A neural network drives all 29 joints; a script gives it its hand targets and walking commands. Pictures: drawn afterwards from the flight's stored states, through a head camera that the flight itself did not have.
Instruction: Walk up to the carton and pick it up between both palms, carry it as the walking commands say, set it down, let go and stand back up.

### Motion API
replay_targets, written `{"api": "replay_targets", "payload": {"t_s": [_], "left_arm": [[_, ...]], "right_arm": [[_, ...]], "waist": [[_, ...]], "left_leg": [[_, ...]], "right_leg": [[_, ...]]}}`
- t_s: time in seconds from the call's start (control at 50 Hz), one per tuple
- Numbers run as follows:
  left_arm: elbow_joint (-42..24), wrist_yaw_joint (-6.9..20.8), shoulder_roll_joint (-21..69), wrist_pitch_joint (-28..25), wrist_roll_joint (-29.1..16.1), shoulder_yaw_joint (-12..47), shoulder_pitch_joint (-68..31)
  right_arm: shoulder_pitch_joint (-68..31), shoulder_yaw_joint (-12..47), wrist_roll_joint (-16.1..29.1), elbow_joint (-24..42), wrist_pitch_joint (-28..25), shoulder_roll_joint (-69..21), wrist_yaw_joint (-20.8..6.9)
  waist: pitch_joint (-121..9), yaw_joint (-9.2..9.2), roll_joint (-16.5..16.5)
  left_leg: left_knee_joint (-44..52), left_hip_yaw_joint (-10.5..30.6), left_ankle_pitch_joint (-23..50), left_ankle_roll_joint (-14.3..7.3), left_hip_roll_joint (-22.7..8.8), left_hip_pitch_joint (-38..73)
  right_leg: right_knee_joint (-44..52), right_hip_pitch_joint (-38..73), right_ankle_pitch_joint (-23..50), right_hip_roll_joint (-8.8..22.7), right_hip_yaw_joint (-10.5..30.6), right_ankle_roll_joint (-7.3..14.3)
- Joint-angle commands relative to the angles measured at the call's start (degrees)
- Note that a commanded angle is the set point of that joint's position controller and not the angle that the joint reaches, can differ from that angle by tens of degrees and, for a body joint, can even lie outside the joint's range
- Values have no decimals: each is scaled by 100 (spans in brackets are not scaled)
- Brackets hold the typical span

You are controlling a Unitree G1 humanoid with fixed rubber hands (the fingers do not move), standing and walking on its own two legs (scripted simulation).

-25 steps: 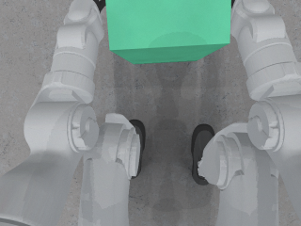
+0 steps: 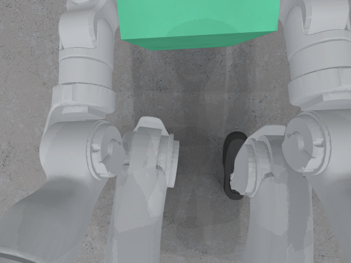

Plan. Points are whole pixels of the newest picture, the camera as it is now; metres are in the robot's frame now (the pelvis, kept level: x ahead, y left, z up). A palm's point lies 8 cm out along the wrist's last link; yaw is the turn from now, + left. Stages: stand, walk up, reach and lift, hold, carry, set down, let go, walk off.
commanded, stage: reach and lift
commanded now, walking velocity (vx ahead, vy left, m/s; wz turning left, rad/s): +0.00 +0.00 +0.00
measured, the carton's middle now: out of the picture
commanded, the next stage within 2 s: none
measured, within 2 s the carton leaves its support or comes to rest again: neither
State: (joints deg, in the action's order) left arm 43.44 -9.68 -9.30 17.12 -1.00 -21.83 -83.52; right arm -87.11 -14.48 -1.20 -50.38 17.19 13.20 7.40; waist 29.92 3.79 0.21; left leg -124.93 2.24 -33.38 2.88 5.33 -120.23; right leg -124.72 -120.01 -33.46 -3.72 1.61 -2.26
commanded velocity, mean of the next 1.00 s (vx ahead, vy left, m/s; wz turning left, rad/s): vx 0.00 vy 0.00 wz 0.00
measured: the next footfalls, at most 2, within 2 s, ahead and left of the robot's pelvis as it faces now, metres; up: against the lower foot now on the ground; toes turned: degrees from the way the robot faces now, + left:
none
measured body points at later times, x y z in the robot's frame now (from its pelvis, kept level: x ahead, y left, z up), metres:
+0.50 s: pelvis -0.01 -0.01 +0.04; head +0.36 +0.00 +0.28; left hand +0.55 +0.18 -0.09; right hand +0.58 -0.11 -0.09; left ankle +0.12 +0.12 -0.35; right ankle +0.12 -0.12 -0.35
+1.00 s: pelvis -0.03 +0.00 +0.09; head +0.33 +0.01 +0.35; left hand +0.53 +0.18 -0.02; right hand +0.56 -0.11 -0.02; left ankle +0.12 +0.12 -0.35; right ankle +0.12 -0.12 -0.35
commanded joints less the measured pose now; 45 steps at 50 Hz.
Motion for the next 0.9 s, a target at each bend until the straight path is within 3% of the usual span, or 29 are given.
{"api": "replay_targets", "payload": {"t_s": [0.0, 0.04, 0.06, 0.08, 0.16, 0.18, 0.2, 0.22, 0.24, 0.26, 0.32, 0.34, 0.36, 0.38, 0.42, 0.44, 0.46, 0.48, 0.52, 0.56, 0.6, 0.66, 0.68, 0.74, 0.8, 0.82, 0.84, 0.86, 0.88], "left_arm": [[-620, 1871, 6194, 175, -638, 3111, -3881], [-540, 1839, 5952, 213, -476, 2985, -3928], [-752, 1832, 6032, 201, -544, 3030, -4111], [-862, 1852, 6107, 234, -578, 3095, -4169], [-397, 1861, 6123, 404, -236, 2768, -3866], [-482, 1883, 6126, 382, -305, 2813, -4033], [-230, 1908, 6084, 443, -156, 2628, -3843], [-486, 1933, 6096, 377, -253, 2671, -3951], [-399, 1962, 5898, 402, -101, 2529, -3771], [-591, 1981, 5965, 406, -155, 2681, -3926], [-682, 2043, 6078, 416, -262, 2840, -3890], [-824, 2062, 6079, 420, -257, 2786, -3842], [-1234, 2051, 5888, 404, -381, 2941, -4151], [-913, 2094, 5866, 470, -334, 2922, -3962], [-1633, 2063, 6095, 541, -634, 3365, -4310], [-1724, 2020, 5926, 537, -653, 3327, -4385], [-1502, 2008, 5836, 549, -563, 3342, -4203], [-1199, 2016, 5967, 618, -464, 3293, -3941], [-1175, 2030, 6146, 651, -456, 3233, -3774], [-811, 2076, 6204, 655, -282, 3145, -3609], [-1077, 2092, 6495, 687, -312, 3222, -3562], [-1183, 2066, 6378, 638, -322, 3229, -3719], [-1370, 2055, 6380, 646, -333, 3268, -3767], [-1035, 2015, 6293, 733, -105, 3093, -3711], [-1066, 2030, 6375, 767, -93, 3071, -3591], [-1429, 2042, 6527, 739, -281, 3246, -3834], [-1323, 2049, 6282, 765, -195, 3254, -3907], [-1304, 2052, 6556, 796, -220, 3295, -3858], [-1277, 2055, 6570, 839, -191, 3363, -3879]], "right_arm": [[-3763, 2441, 728, 1174, -106, -5914, -1693], [-3527, 2222, 637, 657, 14, -6000, -1765], [-3780, 2276, 619, 804, 24, -5961, -1772], [-3706, 2279, 617, 985, 21, -5987, -1765], [-4024, 2211, 644, 1046, 98, -5969, -1857], [-3777, 2151, 541, 710, 148, -5922, -1876], [-3766, 2076, 517, 632, 177, -5972, -1901], [-3867, 2205, 539, 797, 182, -6153, -1872], [-3533, 2091, 470, 517, 256, -6148, -1907], [-3590, 2110, 535, 504, 256, -6316, -1909], [-3666, 2213, 542, 842, 229, -6311, -1824], [-3462, 2304, 488, 817, 302, -6508, -1821], [-3416, 2391, 565, 957, 340, -6554, -1810], [-3599, 2418, 534, 1067, 343, -6450, -1772], [-3899, 2739, 764, 1804, 393, -6535, -1684], [-3744, 2733, 728, 1643, 469, -6580, -1648], [-3638, 2710, 687, 1466, 470, -6640, -1630], [-3609, 2705, 707, 1479, 479, -6593, -1639], [-3461, 2697, 590, 1594, 526, -6654, -1668], [-3171, 2609, 460, 1082, 576, -6764, -1705], [-3353, 2624, 503, 1574, 493, -6606, -1717], [-3201, 2527, 428, 1341, 531, -6660, -1739], [-3296, 2622, 500, 1510, 540, -6679, -1750], [-3356, 2352, 366, 1280, 572, -6528, -1786], [-3473, 2554, 482, 1350, 637, -6713, -1866], [-3395, 2479, 477, 1435, 637, -6686, -1851], [-3313, 2454, 456, 1247, 660, -6747, -1851], [-3349, 2340, 344, 1343, 638, -6575, -1842], [-3410, 2382, 398, 1452, 658, -6674, -1852]], "waist": [[-11433, -92, -19], [-10860, -37, -31], [-11007, -138, 155], [-11292, -194, 55], [-11026, 89, -29], [-10893, -101, 12], [-10609, 14, -6], [-10960, 151, 278], [-10593, 199, 247], [-11063, 81, 203], [-11426, 175, 118], [-11761, 133, 411], [-12004, 227, 289], [-11906, 268, 345], [-13313, 125, 261], [-13286, 140, 275], [-13041, 114, 351], [-12571, 281, 134], [-12569, 193, 381], [-11972, 156, 370], [-12588, 127, 156], [-12476, 96, 230], [-12742, 207, 144], [-12092, 180, 155], [-12572, 305, 250], [-12882, 63, 244], [-12752, 163, 87], [-12808, 9, 68], [-12947, 8, 10]], "left_leg": [[1258, -726, 2268, -44, 280, 4248], [1425, -718, 1908, -80, 253, 4058], [1464, -719, 1769, -84, 294, 3965], [1489, -717, 1962, -75, 315, 4222], [1749, -738, 1517, -139, 296, 4270], [1681, -691, 1556, -99, 272, 4160], [1738, -722, 1417, -136, 252, 4068], [1693, -778, 1476, -168, 306, 3901], [1801, -806, 1368, -185, 255, 3675], [1770, -793, 1497, -175, 262, 3896], [1726, -856, 1863, -152, 299, 3809], [1718, -855, 1925, -165, 324, 3908], [1698, -919, 2062, -150, 314, 4013], [1732, -919, 1978, -149, 287, 3837], [1683, -911, 2519, -103, 323, 4478], [1779, -908, 2469, -114, 322, 4460], [1806, -880, 2321, -119, 341, 4334], [1906, -915, 2219, -120, 311, 4305], [2038, -862, 2238, -127, 333, 4331], [2028, -871, 1877, -131, 330, 3926], [2151, -837, 2199, -83, 337, 4473], [2302, -793, 2064, -70, 321, 4403], [2355, -785, 2196, -80, 343, 4537], [2603, -752, 1750, -87, 313, 4541], [2724, -727, 1765, -117, 317, 4774], [2690, -706, 1860, -101, 342, 4920], [2772, -740, 1798, -77, 329, 4932], [2759, -743, 1755, -29, 334, 4918], [2829, -719, 1694, -49, 327, 5067]], "right_leg": [[928, 3468, 1822, -508, -765, 257], [1001, 3205, 1546, -469, -764, 236], [1111, 3314, 1432, -468, -795, 226], [1114, 3488, 1643, -472, -801, 250], [1303, 3280, 1152, -460, -799, 227], [1314, 3150, 1172, -448, -775, 258], [1382, 3054, 1030, -433, -765, 252], [1453, 3436, 1149, -453, -685, 229], [1506, 3324, 1125, -430, -669, 210], [1456, 3595, 1335, -454, -709, 205], [1493, 3968, 1801, -519, -610, 209], [1552, 4270, 1895, -518, -685, 134], [1529, 4385, 2012, -524, -580, 161], [1569, 4417, 1954, -518, -566, 150], [1560, 5223, 2612, -580, -604, 142], [1598, 5271, 2530, -592, -600, 125], [1618, 5148, 2403, -557, -621, 95], [1663, 4846, 2185, -585, -559, 117], [1848, 4903, 2180, -590, -593, 99], [1947, 4627, 1906, -569, -555, 109], [1997, 4740, 2101, -611, -623, 158], [2146, 4701, 1969, -608, -579, 160], [2158, 4847, 2086, -606, -550, 170], [2358, 4478, 1549, -596, -593, 148], [2444, 4633, 1530, -591, -623, 120], [2492, 4878, 1686, -621, -588, 149], [2533, 4766, 1603, -592, -582, 134], [2573, 4776, 1598, -627, -613, 154], [2615, 4892, 1582, -623, -612, 154]]}}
